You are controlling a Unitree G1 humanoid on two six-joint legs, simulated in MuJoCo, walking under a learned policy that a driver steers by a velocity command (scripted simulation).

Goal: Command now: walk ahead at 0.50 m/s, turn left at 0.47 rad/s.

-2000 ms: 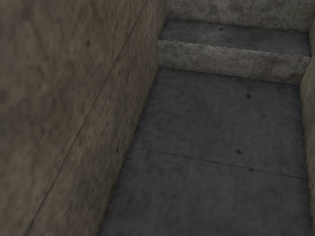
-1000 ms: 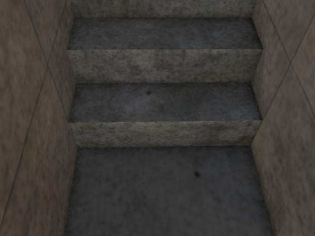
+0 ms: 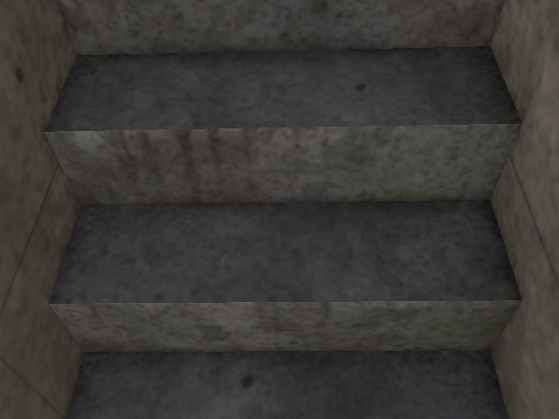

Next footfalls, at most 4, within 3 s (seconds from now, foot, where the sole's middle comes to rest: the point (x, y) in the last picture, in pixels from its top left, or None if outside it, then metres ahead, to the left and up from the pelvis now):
0.10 left None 0.17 0.10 -0.78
0.52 right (308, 411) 0.43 0.03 -0.57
1.10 left None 0.39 0.28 -0.57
1.52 right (255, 242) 0.68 0.15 -0.37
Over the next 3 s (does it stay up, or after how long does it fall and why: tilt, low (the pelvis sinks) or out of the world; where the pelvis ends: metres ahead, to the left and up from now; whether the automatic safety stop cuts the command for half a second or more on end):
stays up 0.85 0.01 0.60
